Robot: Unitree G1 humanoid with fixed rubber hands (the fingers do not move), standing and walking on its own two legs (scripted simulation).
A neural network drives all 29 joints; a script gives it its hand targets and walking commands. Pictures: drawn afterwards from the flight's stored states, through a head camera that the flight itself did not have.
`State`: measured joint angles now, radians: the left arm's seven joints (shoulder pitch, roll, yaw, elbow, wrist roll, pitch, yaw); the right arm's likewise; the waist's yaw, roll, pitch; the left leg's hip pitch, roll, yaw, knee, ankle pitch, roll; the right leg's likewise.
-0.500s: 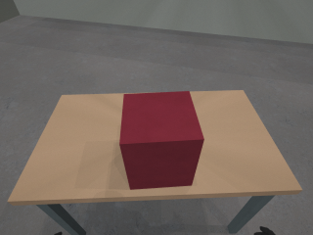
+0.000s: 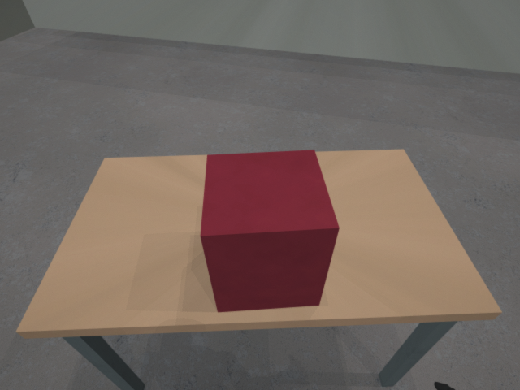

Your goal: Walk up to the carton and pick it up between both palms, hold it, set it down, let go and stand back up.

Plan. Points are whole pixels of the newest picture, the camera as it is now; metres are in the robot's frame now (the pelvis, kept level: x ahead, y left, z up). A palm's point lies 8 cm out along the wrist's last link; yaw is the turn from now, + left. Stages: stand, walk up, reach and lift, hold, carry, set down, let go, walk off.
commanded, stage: stand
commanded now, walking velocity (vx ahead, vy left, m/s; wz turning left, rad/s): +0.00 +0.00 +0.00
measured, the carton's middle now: (265, 232) +0.43 +0.01 -0.02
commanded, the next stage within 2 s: none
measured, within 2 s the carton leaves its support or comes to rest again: neither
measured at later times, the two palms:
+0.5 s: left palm out of the picture +0.08 +0.30 -0.10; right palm out of the picture +0.10 -0.29 -0.10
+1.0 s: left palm out of the picture +0.08 +0.30 -0.11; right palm out of the picture +0.09 -0.29 -0.10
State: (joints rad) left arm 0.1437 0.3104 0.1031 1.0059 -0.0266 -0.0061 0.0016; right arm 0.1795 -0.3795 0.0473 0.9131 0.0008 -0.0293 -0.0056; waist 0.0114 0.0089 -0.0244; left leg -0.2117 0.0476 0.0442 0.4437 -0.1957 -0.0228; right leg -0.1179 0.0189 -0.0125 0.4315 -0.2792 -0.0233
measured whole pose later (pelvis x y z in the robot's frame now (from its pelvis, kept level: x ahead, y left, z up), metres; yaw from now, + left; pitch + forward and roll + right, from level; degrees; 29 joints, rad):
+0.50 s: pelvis -0.01 +0.00 +0.00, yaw +0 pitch -3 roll +0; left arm 0.14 0.31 0.10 1.02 -0.03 -0.01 0.00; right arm 0.18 -0.38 0.05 0.93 0.00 -0.03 -0.01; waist 0.01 0.01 -0.02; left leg -0.21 0.05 0.04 0.44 -0.19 -0.02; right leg -0.12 0.02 -0.01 0.43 -0.27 -0.02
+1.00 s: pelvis -0.01 +0.00 +0.00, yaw +0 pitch -3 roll +0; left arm 0.14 0.31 0.10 1.02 -0.03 -0.01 0.00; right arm 0.18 -0.39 0.05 0.95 0.00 -0.03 -0.01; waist 0.01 0.01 -0.01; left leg -0.21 0.05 0.04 0.44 -0.19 -0.02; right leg -0.12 0.02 -0.01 0.43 -0.27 -0.02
